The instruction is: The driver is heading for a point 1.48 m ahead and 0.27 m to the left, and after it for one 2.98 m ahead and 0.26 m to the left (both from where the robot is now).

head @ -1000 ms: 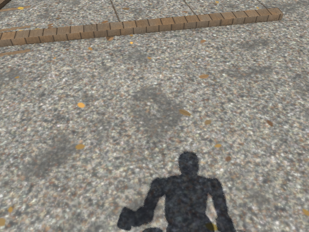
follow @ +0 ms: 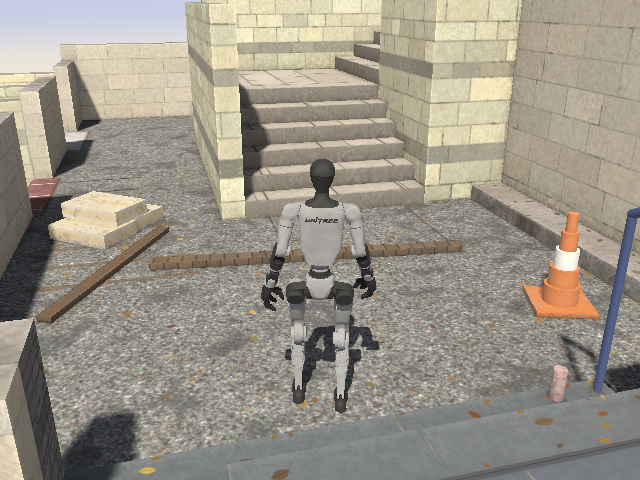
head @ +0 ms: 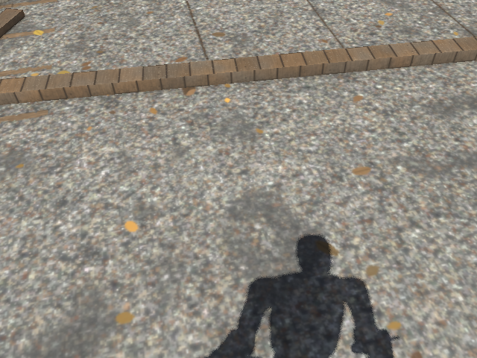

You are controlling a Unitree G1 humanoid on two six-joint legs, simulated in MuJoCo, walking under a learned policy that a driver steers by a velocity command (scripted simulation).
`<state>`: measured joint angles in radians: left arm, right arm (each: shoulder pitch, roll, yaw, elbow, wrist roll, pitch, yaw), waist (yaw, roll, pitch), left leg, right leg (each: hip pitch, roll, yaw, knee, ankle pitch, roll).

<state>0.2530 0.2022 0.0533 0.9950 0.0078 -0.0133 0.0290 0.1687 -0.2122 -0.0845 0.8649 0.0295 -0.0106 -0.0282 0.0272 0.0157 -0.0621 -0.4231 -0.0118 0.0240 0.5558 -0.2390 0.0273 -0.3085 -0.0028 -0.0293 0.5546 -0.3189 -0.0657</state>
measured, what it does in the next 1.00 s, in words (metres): walks ahead: left foot, then right foot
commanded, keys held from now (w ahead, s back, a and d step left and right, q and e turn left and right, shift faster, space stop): w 1.00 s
